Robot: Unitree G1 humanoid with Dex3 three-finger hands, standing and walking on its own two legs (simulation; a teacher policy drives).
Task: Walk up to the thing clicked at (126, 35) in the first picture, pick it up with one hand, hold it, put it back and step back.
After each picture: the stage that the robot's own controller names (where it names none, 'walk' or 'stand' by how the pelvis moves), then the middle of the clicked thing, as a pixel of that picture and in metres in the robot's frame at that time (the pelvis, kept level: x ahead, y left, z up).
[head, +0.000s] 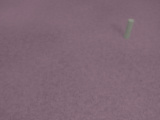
stand; (128, 29) +1.54 -0.52 -0.66
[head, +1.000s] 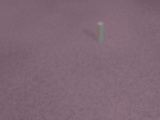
walk; (100, 32) +1.50 -0.07 -0.63
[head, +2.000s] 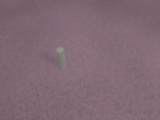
walk; (61, 58) +1.01 +0.26 -0.64
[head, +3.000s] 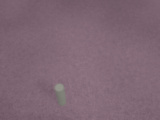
walk; (60, 95) +0.61 +0.21 -0.64
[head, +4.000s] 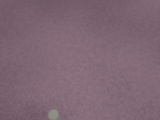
stand; out of the picture +0.39 +0.21 -0.62
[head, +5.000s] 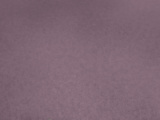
stand; out of the picture +0.36 +0.24 -0.65
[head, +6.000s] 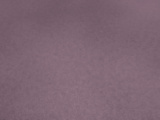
stand; out of the picture +0.34 +0.20 -0.66
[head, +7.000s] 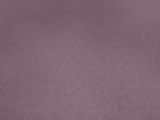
stand; out of the picture +0.35 +0.19 -0.66
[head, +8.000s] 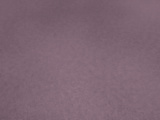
stand; out of the picture +0.35 +0.19 -0.66
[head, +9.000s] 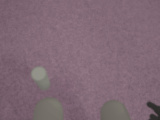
go down; (42, 79) +0.41 +0.20 -0.39
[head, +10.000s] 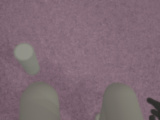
go down; (29, 61) +0.43 +0.23 -0.26
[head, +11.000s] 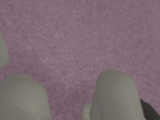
close in; out of the picture +0.41 +0.26 -0.17
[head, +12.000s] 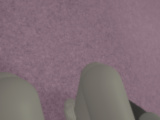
close; out of the picture +0.41 +0.28 -0.15
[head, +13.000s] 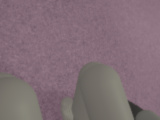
lift; out of the picture +0.40 +0.28 -0.15
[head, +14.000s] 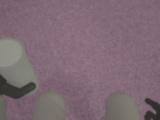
lift; (20, 73) +0.34 +0.21 +0.01
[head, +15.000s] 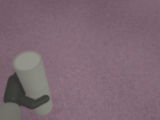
hold; (37, 88) +0.31 +0.16 +0.04
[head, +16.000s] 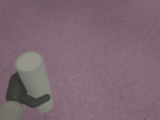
hold; (38, 86) +0.32 +0.16 +0.04
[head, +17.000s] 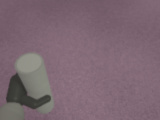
hold; (38, 87) +0.31 +0.16 +0.05
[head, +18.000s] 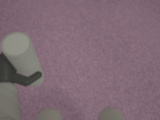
crouch; (27, 64) +0.39 +0.18 -0.02
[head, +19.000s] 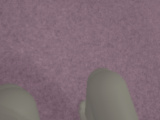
lower; out of the picture +0.46 +0.27 -0.09
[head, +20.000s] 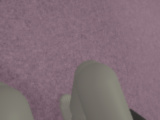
lower; out of the picture +0.43 +0.29 -0.16
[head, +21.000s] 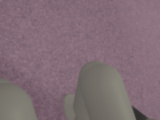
lower; out of the picture +0.42 +0.29 -0.15
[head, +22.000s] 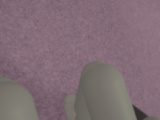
lower; out of the picture +0.41 +0.29 -0.16
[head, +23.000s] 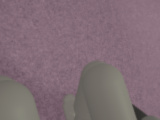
lower; out of the picture +0.41 +0.29 -0.16
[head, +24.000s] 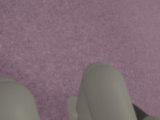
open; out of the picture +0.41 +0.29 -0.16
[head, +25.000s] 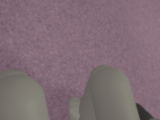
stand; out of the picture +0.40 +0.28 -0.17
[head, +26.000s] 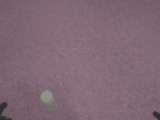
stand; (49, 102) +0.40 +0.20 -0.50
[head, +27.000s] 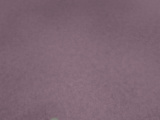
stand; out of the picture +0.38 +0.20 -0.60
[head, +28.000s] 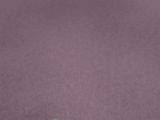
stand; out of the picture +0.38 +0.19 -0.60
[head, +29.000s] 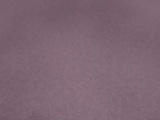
stand; out of the picture +0.38 +0.19 -0.65
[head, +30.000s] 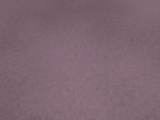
stand; out of the picture +0.37 +0.20 -0.66
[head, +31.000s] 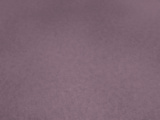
stand; out of the picture +0.36 +0.20 -0.66
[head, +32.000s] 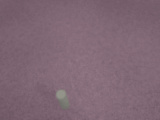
walk; (63, 100) +0.47 +0.18 -0.63
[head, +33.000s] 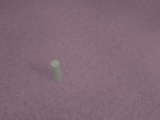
walk; (56, 71) +0.73 +0.23 -0.64
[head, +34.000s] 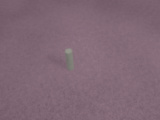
stand; (69, 60) +1.02 +0.19 -0.64
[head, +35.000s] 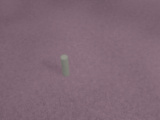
stand; (65, 66) +0.97 +0.20 -0.66
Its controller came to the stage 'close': yes
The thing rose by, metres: 0.68
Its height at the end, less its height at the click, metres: +0.00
